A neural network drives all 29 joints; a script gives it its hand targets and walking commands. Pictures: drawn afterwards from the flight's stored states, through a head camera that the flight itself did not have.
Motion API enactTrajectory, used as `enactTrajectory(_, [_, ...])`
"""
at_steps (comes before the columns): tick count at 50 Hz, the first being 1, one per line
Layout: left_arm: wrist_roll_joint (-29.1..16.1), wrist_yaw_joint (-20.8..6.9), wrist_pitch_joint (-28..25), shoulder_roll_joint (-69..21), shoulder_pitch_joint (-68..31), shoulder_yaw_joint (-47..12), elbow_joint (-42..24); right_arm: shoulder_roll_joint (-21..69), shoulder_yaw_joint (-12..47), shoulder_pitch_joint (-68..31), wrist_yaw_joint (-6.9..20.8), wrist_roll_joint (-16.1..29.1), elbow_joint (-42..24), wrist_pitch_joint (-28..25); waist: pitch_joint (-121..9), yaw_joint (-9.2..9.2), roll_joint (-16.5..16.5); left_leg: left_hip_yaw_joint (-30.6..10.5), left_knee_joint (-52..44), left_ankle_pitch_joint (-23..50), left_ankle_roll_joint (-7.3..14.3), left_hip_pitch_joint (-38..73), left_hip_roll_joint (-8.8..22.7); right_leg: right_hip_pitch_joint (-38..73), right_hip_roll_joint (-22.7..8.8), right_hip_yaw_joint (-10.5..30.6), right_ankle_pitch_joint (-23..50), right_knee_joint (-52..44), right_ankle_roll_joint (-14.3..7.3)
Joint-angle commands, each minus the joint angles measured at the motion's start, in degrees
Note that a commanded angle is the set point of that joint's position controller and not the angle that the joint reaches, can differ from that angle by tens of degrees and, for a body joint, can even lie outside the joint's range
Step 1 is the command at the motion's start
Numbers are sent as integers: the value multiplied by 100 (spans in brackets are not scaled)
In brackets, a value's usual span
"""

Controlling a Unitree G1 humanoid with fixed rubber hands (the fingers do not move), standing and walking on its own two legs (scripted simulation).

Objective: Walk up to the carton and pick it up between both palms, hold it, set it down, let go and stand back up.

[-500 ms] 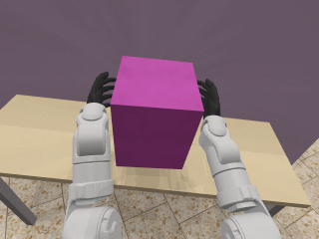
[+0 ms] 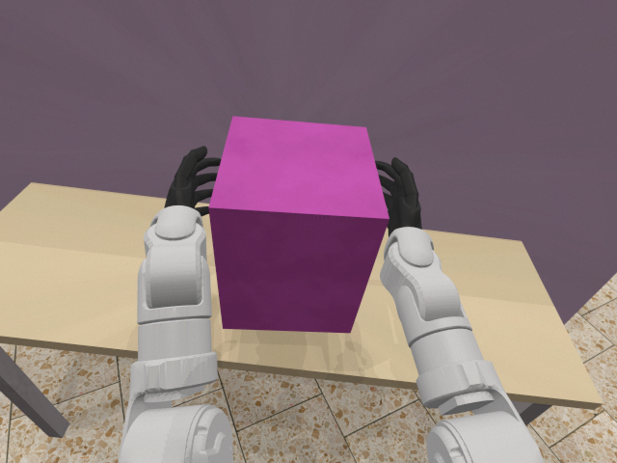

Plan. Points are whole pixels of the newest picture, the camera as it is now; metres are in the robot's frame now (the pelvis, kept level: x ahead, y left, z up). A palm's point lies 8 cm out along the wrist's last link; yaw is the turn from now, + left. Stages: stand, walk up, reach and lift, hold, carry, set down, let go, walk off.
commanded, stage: hold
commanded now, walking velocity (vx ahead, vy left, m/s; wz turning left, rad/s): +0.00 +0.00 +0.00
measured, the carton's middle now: (293, 228) +0.38 +0.01 +0.13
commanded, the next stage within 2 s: none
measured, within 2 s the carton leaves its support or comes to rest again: neither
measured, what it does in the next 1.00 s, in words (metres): stands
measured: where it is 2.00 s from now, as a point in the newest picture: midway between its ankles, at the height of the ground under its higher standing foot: outside the picture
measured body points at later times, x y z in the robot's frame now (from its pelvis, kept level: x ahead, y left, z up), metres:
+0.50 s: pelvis +0.01 +0.01 +0.00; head -0.03 +0.04 +0.45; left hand +0.37 +0.15 +0.19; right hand +0.37 -0.12 +0.18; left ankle +0.03 +0.13 -0.75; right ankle +0.03 -0.10 -0.75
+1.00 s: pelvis -0.01 +0.00 +0.00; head -0.04 +0.04 +0.45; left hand +0.36 +0.15 +0.18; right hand +0.36 -0.12 +0.18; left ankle +0.03 +0.13 -0.75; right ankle +0.03 -0.10 -0.75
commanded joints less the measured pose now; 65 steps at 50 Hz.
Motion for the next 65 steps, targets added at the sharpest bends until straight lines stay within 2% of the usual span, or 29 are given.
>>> enactTrajectory(1, [-1156,-682,-581,-2550,-3752,-2850,-1087,2855,2167,-4189,744,251,-2135,-568,-2958,-171,688,310,-189,1313,25,286,-321,655,106,-73,1616,-25,431])
enactTrajectory(3, [-1264,-639,-613,-2493,-3751,-3077,-1236,2779,2442,-4528,671,402,-2680,-591,-3276,-174,697,224,-2,1713,29,400,-322,806,128,-24,1826,-19,410])
enactTrajectory(4, [-1105,-609,-500,-2508,-3686,-2961,-834,2556,1998,-4426,721,252,-1932,-483,-2556,-310,904,190,-133,1403,-43,322,-248,329,142,-35,1186,-119,370])
enactTrajectory(5, [-854,-614,-404,-2512,-3351,-2801,-427,2482,2002,-4373,750,200,-1887,-463,-2361,-157,902,228,-178,1334,-45,421,-225,198,161,-60,910,-220,315])
enactTrajectory(7, [-829,-634,-316,-2423,-3457,-2641,-516,2368,1915,-4293,772,187,-1663,-394,-2112,-156,788,263,-386,564,66,124,-223,227,105,-73,469,-272,346])
enactTrajectory(10, [-776,-682,-379,-2519,-3431,-2602,-515,2511,1834,-4106,832,123,-1482,-408,-1946,-144,659,351,-472,635,46,182,-186,235,171,-154,327,-321,310])
enactTrajectory(13, [-1125,-648,-494,-2564,-3556,-2824,-1060,2724,2200,-4370,830,343,-2163,-563,-3061,-10,698,335,-205,1571,-6,478,-262,692,191,-139,1216,-120,366])
enactTrajectory(16, [-1149,-577,-469,-2665,-3864,-2862,-854,2566,1841,-4733,884,215,-1897,-593,-2857,-107,968,262,-284,1052,-82,436,-152,269,182,-142,390,-196,295])
enactTrajectory(17, [-978,-530,-425,-2512,-3464,-2741,-776,2544,1995,-4464,870,274,-1809,-561,-2722,-39,915,295,-198,1455,-72,555,-183,269,224,-186,771,-181,279])
enactTrajectory(18, [-1217,-487,-459,-2712,-3518,-3037,-1188,2586,2182,-4642,860,349,-2396,-643,-3120,-84,957,195,-84,1840,-135,766,-135,369,248,-195,1024,-122,263])
enactTrajectory(20, [-1381,-474,-559,-2719,-3730,-3278,-1301,2583,2139,-4453,795,373,-2172,-591,-3203,-285,1074,185,-4,1669,-166,702,-179,337,192,-116,1081,-123,310])
enactTrajectory(22, [-1116,-532,-432,-2518,-3305,-2973,-927,2500,2129,-4050,771,418,-1976,-455,-2718,-270,714,216,-21,1705,-85,636,-207,361,181,-64,1410,-176,342])
enactTrajectory(24, [-874,-644,-347,-2321,-3083,-2681,-622,2418,2028,-3874,740,199,-1769,-343,-2371,-194,395,283,-201,1339,31,399,-232,504,188,-87,1227,-233,373])
enactTrajectory(27, [-959,-688,-351,-2398,-3231,-2710,-1193,2723,2435,-4074,733,510,-2371,-410,-2715,33,652,317,-148,1577,37,292,-319,804,145,-77,1460,-107,394])
enactTrajectory(29, [-1124,-665,-381,-2592,-3361,-3035,-1506,2637,2279,-4012,748,504,-2339,-425,-2894,-242,845,235,-20,2036,-123,553,-231,649,216,-101,1708,-31,381])
enactTrajectory(31, [-1104,-596,-351,-2384,-3228,-3052,-1324,2617,2546,-4413,705,595,-2610,-478,-2781,-42,698,244,-46,1893,-39,489,-256,553,267,-115,1549,-64,410])
enactTrajectory(32, [-1125,-604,-336,-2378,-3293,-2949,-1068,2446,2306,-4179,696,376,-2254,-377,-2406,-236,584,243,-141,1396,18,288,-263,469,188,-73,1438,-111,392])
enactTrajectory(34, [-772,-660,-301,-2244,-3003,-2562,-766,2483,2272,-3977,720,351,-1962,-280,-2047,13,485,279,-252,1300,61,183,-272,497,157,-15,1400,-165,384])
enactTrajectory(37, [-911,-691,-296,-2392,-3332,-2743,-1118,2546,2168,-4033,730,430,-1979,-290,-2342,-124,721,296,-228,1172,-16,143,-285,512,159,-83,1323,-84,422])
enactTrajectory(39, [-1185,-726,-361,-2369,-3317,-2917,-1306,2735,2505,-4244,667,400,-2820,-401,-2904,-128,417,261,-150,1271,88,114,-338,879,87,-36,1844,-30,491])
enactTrajectory(43, [-1072,-579,-383,-2434,-3382,-3061,-1179,2551,2238,-4182,717,389,-2393,-368,-2746,-123,919,238,-134,1404,-7,351,-258,406,163,-32,1185,-145,335])
enactTrajectory(44, [-1079,-609,-337,-2417,-3363,-2950,-897,2442,2037,-4081,738,318,-2065,-314,-2402,-248,808,259,-295,736,23,284,-248,171,152,-65,725,-228,318])
enactTrajectory(45, [-882,-605,-287,-2372,-3326,-2743,-715,2399,1924,-3942,778,179,-1681,-245,-1967,-133,775,277,-427,612,39,112,-187,174,191,-96,487,-257,296])
enactTrajectory(49, [-941,-692,-341,-2355,-3504,-2613,-731,2603,1879,-4243,812,106,-1862,-413,-2299,-107,653,362,-475,395,127,-174,-272,587,54,-77,480,-212,338])
enactTrajectory(57, [-923,-550,-425,-2639,-3539,-2713,-473,2466,1633,-4328,904,-22,-1354,-466,-2653,-102,1034,321,-429,703,-32,153,-140,334,140,-194,476,-121,291])
enactTrajectory(60, [-952,-618,-430,-2444,-3680,-2375,-214,2516,1547,-4456,888,2,-1443,-500,-2441,-91,744,336,-504,386,115,-73,-173,444,94,-107,235,-215,322])
enactTrajectory(63, [-1213,-629,-561,-2426,-3885,-2570,-556,2899,1986,-4659,841,212,-1824,-570,-2972,-3,409,389,-281,917,133,75,-260,636,117,-67,927,-146,438])
enactTrajectory(64, [-1321,-584,-646,-2455,-4017,-2793,-726,2916,2169,-4808,819,207,-2271,-632,-3382,20,402,349,-215,1015,157,145,-254,683,100,-55,1069,-99,400])
enactTrajectory(65, [-1150,-560,-604,-2493,-3934,-2672,-522,2808,1998,-4676,823,225,-1877,-562,-3084,-12,645,323,-259,893,145,59,-280,628,63,-13,1037,-127,380])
